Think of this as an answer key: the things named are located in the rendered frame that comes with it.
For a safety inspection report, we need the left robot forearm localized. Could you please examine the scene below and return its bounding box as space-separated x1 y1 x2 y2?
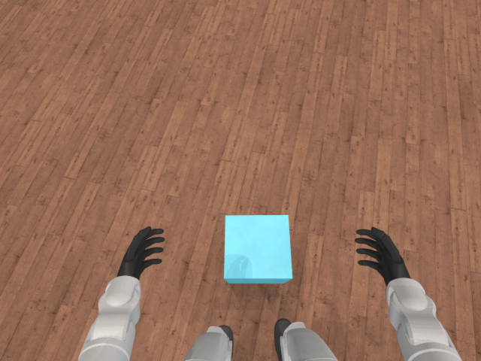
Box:
78 275 141 361

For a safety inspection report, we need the right robot forearm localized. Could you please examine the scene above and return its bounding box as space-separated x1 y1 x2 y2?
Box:
386 278 462 361

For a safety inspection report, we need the carton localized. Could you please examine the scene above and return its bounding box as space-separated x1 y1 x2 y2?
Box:
224 215 292 284

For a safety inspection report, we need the left robot foot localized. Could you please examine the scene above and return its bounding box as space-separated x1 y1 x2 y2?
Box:
219 325 234 358

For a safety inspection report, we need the robot right thigh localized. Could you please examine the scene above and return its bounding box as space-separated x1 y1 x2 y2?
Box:
280 328 338 361

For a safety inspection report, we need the right robot hand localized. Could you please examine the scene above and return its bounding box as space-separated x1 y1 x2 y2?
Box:
355 227 411 286

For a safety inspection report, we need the left robot hand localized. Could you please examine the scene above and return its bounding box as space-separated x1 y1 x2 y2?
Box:
117 226 165 280

